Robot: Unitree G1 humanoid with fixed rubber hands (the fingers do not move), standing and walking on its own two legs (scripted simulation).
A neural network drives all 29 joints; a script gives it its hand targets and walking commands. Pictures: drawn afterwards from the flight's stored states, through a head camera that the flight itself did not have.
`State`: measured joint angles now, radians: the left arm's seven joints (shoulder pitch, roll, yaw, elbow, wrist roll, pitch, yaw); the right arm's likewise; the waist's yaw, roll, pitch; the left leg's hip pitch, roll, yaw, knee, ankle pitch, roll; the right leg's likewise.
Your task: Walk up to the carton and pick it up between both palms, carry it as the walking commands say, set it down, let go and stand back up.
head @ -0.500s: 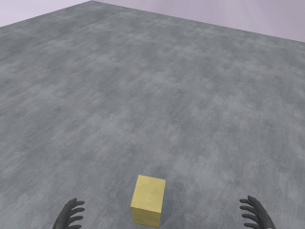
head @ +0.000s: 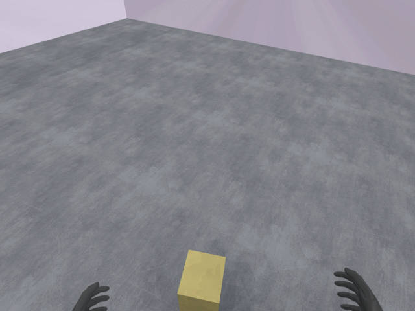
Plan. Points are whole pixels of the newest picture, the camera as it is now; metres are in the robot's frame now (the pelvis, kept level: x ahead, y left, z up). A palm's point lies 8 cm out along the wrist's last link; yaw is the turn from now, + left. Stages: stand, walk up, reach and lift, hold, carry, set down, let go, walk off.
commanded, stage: stand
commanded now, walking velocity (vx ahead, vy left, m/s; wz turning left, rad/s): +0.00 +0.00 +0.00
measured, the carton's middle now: (202, 289) +0.41 +0.04 -0.62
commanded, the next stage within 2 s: none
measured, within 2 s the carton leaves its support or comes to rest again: neither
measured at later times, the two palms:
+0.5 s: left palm out of the picture +0.11 +0.26 -0.07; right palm out of the picture +0.15 -0.28 -0.04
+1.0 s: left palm out of the picture +0.10 +0.27 -0.06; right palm out of the picture +0.14 -0.28 -0.04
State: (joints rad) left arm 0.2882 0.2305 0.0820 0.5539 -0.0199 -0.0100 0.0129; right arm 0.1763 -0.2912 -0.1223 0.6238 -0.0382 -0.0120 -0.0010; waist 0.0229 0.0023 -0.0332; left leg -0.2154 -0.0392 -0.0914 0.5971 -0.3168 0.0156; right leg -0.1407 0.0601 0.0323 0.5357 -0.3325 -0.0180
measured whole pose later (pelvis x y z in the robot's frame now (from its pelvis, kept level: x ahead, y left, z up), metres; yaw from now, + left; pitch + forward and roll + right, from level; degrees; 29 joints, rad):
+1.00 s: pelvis -0.03 +0.00 +0.00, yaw +0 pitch -6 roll -1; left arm 0.28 0.24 0.08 0.58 -0.02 -0.05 0.01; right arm 0.18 -0.31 -0.12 0.66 -0.04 -0.04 0.00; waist 0.02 0.01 -0.03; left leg -0.22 -0.04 -0.09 0.60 -0.27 0.02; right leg -0.14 0.06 0.03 0.54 -0.29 -0.02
